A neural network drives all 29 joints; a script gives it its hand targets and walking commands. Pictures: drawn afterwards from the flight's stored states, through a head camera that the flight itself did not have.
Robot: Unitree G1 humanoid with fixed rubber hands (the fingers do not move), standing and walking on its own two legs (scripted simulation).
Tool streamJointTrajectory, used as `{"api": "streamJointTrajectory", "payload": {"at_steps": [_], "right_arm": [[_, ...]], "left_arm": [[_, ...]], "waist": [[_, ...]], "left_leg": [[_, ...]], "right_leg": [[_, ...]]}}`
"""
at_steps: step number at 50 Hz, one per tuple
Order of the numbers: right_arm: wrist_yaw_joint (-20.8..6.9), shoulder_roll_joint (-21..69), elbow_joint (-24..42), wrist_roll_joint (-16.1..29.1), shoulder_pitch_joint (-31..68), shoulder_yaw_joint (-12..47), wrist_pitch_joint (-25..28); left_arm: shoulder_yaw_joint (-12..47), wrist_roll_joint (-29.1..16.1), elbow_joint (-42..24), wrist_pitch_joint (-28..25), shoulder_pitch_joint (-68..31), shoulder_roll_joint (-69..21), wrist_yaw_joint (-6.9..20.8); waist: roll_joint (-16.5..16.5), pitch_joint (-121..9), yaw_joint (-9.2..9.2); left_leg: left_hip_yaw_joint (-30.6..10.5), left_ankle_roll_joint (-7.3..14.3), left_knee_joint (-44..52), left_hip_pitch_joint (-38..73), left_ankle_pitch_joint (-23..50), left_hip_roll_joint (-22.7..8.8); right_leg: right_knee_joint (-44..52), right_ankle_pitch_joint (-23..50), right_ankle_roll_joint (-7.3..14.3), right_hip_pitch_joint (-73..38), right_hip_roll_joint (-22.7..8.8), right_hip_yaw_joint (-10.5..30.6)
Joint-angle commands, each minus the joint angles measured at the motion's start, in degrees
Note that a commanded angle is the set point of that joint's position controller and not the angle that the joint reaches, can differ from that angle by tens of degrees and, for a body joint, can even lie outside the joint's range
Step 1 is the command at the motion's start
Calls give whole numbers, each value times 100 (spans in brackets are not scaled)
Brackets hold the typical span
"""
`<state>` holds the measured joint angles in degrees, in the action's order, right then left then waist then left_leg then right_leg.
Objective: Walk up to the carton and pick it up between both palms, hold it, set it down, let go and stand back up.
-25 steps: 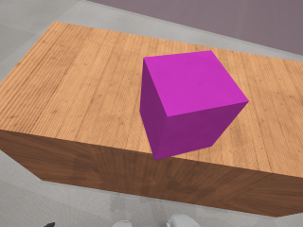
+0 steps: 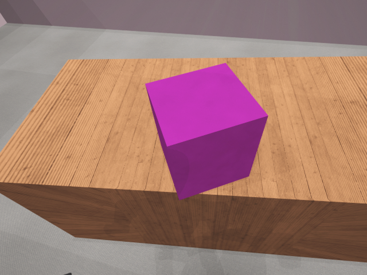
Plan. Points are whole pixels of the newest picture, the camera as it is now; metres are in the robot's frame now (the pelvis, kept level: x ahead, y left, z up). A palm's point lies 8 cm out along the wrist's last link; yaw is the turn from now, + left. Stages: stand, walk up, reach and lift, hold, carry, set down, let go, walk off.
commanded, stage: walk up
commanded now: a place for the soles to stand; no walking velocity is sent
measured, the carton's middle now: (201, 134) +0.46 -0.01 +0.01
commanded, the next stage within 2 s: reach and lift in 1.50 s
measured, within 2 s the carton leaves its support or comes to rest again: neither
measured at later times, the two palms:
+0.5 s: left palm out of the picture +0.11 +0.31 -0.11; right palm out of the picture +0.10 -0.32 -0.10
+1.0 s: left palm out of the picture +0.10 +0.31 -0.10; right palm out of the picture +0.09 -0.31 -0.09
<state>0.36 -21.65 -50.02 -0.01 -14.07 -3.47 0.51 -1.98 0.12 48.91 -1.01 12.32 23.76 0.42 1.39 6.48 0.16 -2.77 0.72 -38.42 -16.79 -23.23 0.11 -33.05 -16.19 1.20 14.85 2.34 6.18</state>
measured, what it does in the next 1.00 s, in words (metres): steps on the spot: left foot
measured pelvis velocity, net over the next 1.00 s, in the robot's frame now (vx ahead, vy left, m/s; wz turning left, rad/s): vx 0.00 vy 0.00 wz -0.03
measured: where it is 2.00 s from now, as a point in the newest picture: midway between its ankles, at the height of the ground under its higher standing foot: outside the picture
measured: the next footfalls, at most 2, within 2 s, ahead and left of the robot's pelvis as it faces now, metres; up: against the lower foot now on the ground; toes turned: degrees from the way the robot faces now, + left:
left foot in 0.04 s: +0.06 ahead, +0.13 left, +0.00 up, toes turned -2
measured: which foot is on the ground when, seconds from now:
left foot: up 0.00-0.02, down 0.04-1.00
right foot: down 0.00-1.00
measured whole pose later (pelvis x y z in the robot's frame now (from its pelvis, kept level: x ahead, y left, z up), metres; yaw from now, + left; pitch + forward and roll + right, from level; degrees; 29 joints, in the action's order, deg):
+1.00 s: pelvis +0.00 +0.00 +0.00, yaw -2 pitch -2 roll +1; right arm 0.4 -21.6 -50.1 0.0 -11.3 -3.5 2.5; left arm -2.0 0.1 49.5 -0.1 12.2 23.4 1.5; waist -1.0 3.4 0.2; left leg -0.9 -0.9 -32.3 -14.2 -16.1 -0.5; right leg -34.3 -18.2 -0.4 14.1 0.6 6.5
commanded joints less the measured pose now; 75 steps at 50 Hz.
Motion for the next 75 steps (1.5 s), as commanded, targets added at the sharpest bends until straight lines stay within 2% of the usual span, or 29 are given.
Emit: {"api": "streamJointTrajectory", "payload": {"at_steps": [1,2,3,5,7,8,10,13,16,23,26,28,35,37,39,42,43,44,47,50,54,55,59,62,64,67,68,72,75], "right_arm": [[139,-1309,-10,-159,-383,-332,374],[143,-1559,33,-234,-266,-387,415],[125,-1444,16,-229,-283,-380,420],[98,-1554,271,-225,210,-341,426],[88,-1397,343,-195,648,-276,409],[83,-1308,367,-132,664,-286,381],[76,-1134,346,-73,338,-254,364],[107,-1366,294,-59,237,-245,320],[76,-1118,330,-41,573,-204,260],[118,-1259,110,-73,541,-239,294],[141,-1322,220,-38,470,-255,307],[121,-1370,114,-54,569,-237,301],[87,-1282,129,-62,650,-225,275],[65,-1273,68,-118,625,-255,280],[48,-1185,38,-158,559,-227,303],[41,-1355,75,-108,465,-316,300],[42,-1360,117,-191,679,-281,313],[48,-1365,166,-171,725,-276,339],[44,-1311,138,-109,509,-255,295],[12,-1303,101,-131,576,-257,340],[34,-1258,97,-104,606,-248,315],[40,-1389,200,-150,712,-240,336],[64,-1441,153,-167,785,-271,340],[68,-1252,176,-74,699,-224,307],[33,-1139,142,-103,745,-194,354],[35,-1178,127,-91,517,-243,283],[43,-1303,89,-104,555,-233,297],[61,-1232,-24,-93,491,-225,290],[49,-1265,119,-150,612,-246,295]], "left_arm": [[-143,-77,-467,-7,-272,738,-85],[-95,-73,-496,1,-188,642,-91],[-178,-32,-360,41,-170,741,-112],[-193,10,-317,59,79,884,-40],[-278,71,-244,41,271,956,23],[-238,25,-188,-4,422,818,36],[-294,103,-293,-39,23,988,-15],[-228,64,-203,-9,-46,886,-85],[-187,74,-110,-103,-88,1002,-45],[-154,76,-95,-50,-165,1052,-89],[-220,115,-201,-4,-241,1131,-96],[-223,71,-244,29,-363,943,-57],[-196,93,-249,18,-454,998,15],[-207,79,-227,0,-262,934,26],[-146,88,-279,15,-503,783,22],[-239,128,-206,43,-425,978,58],[-199,106,-239,23,-215,836,57],[-169,98,-204,27,-318,833,85],[-197,150,-303,10,-413,1006,48],[-169,74,-260,20,-368,914,77],[-185,44,-181,13,-243,955,48],[-143,57,-243,22,-256,857,57],[-175,70,-135,67,-125,922,43],[-211,110,-209,0,-393,1025,34],[-189,62,-233,8,-485,941,43],[-146,113,-289,-38,-404,950,9],[-133,132,-296,2,-328,942,33],[-211,121,-340,51,-525,967,47],[-194,121,-263,-4,-371,897,38]], "waist": [[-170,-1211,152],[424,-1215,165],[157,-968,171],[625,-689,-78],[576,-481,-226],[899,-555,-245],[509,-1100,17],[393,-1086,54],[169,-966,51],[-381,-1211,8],[-762,-1195,50],[-290,-1062,-1],[-263,-784,22],[-589,-738,-74],[-319,-626,16],[35,-898,53],[-214,-876,-43],[73,-768,-89],[-513,-552,62],[40,-788,69],[-278,-726,-83],[112,-553,-34],[87,-693,-114],[-559,-608,52],[-127,-600,60],[-506,-706,64],[-209,-746,66],[-529,-659,117],[-305,-833,40]], "left_leg": [[-870,316,1945,1803,2209,-780],[-1681,639,1808,2065,2515,-1512],[-2264,1032,1883,1725,1929,-1955],[-2124,1305,1829,938,1821,-2058],[-1349,1033,1741,297,1040,-1525],[-761,631,1517,377,1442,-1085],[-423,297,903,1196,2916,-726],[-593,416,827,958,2547,-866],[-155,219,813,604,1369,-418],[-221,281,524,1159,2949,-657],[-364,404,485,1034,2560,-689],[-334,384,809,869,2252,-729],[-183,248,1032,701,1203,-506],[-342,366,1102,710,1183,-665],[-258,217,1224,770,1249,-457],[-747,364,1586,593,579,-815],[-826,461,1491,644,610,-920],[-662,426,1294,675,1006,-837],[-335,253,1238,496,723,-534],[-405,263,1309,886,1164,-639],[-552,348,1415,578,1043,-705],[-625,460,1470,589,1090,-850],[-658,497,1354,477,1351,-908],[-304,305,1127,574,939,-550],[-322,263,1254,652,1221,-486],[-220,257,1120,831,1354,-494],[-142,228,1046,883,1206,-467],[-254,215,1247,789,1011,-533],[-386,351,1228,687,1161,-636]], "right_leg": [[-337,1237,204,291,-455,523],[-783,-140,-18,882,98,344],[-1073,-1285,-12,1071,134,342],[-1158,-1687,5,747,-251,256],[-484,-1159,125,133,-302,-27],[332,-236,190,-98,-294,-128],[283,1072,155,-70,-310,86],[306,1434,213,-273,-437,82],[596,1303,384,-117,-769,605],[173,2831,303,-246,-745,328],[151,2478,352,-80,-696,433],[166,1656,314,-59,-538,360],[762,475,405,224,-664,759],[773,498,336,170,-606,644],[751,517,368,210,-649,594],[466,-87,254,139,-401,353],[455,-55,233,184,-372,414],[484,326,265,236,-454,480],[766,168,409,166,-656,654],[711,516,320,231,-620,514],[486,432,269,69,-543,438],[352,618,271,130,-479,481],[286,764,260,7,-374,398],[802,631,360,210,-652,694],[741,704,308,255,-628,588],[692,723,362,319,-592,649],[799,683,357,403,-586,725],[837,140,399,448,-616,691],[601,549,327,231,-544,523]]}}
